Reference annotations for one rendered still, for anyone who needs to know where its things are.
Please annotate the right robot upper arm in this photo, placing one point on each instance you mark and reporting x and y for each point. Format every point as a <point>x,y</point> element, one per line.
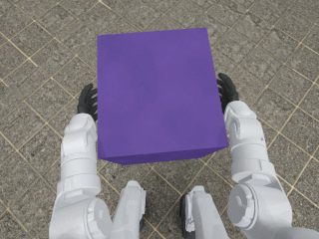
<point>263,212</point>

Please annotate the carton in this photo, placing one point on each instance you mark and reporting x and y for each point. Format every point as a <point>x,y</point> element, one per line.
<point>157,97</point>

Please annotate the left robot thigh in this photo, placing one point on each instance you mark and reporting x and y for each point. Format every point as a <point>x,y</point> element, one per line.
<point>126,220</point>

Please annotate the robot right foot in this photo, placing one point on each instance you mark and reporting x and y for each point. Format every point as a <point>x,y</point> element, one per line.
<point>185,234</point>

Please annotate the left robot hand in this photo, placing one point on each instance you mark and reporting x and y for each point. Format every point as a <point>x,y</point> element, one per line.
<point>86,102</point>

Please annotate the right robot hand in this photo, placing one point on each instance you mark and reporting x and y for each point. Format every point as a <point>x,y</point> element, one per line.
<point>227,91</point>

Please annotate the left robot forearm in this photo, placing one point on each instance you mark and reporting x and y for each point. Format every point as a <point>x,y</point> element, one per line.
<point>79,175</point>

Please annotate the right robot forearm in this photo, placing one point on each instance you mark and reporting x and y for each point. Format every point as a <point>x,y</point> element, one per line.
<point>250,162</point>

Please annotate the left robot upper arm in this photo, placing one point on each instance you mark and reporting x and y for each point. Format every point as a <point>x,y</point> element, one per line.
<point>86,219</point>

